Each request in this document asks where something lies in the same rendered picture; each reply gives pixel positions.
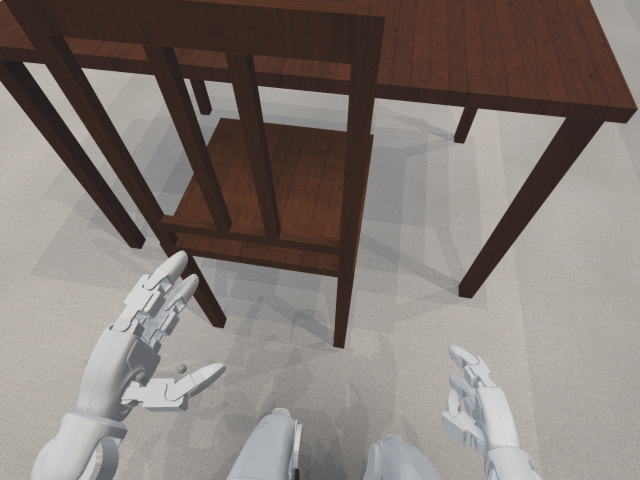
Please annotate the robot right hand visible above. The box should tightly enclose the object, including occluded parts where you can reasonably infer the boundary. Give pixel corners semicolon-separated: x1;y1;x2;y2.
443;344;522;459

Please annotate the robot left forearm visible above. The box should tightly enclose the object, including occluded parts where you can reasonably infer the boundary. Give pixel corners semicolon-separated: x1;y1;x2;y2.
31;409;128;480

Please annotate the robot thigh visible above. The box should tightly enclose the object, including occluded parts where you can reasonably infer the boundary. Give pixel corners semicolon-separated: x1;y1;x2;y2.
366;440;442;480
226;414;303;480

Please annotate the robot left thigh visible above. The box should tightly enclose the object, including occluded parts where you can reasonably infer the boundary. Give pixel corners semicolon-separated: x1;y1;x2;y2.
226;414;303;480

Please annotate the chair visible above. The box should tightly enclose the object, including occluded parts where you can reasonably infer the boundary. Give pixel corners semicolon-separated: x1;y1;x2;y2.
4;0;386;349

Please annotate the table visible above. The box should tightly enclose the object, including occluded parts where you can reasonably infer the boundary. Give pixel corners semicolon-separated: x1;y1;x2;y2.
0;0;638;299

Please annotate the robot left hand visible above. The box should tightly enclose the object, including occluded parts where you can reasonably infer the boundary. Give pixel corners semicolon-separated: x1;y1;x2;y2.
76;251;226;422

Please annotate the robot right forearm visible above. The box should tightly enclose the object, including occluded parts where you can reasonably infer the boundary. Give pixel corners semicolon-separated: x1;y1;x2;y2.
484;447;543;480

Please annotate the robot right thigh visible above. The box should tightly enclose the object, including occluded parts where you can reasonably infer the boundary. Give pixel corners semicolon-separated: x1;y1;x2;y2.
366;440;442;480

